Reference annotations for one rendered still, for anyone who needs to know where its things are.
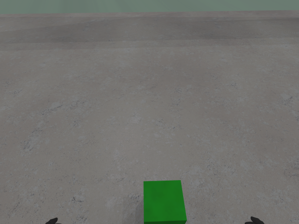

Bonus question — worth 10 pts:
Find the carton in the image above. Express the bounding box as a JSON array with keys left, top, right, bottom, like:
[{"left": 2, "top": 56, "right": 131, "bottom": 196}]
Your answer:
[{"left": 143, "top": 180, "right": 187, "bottom": 224}]

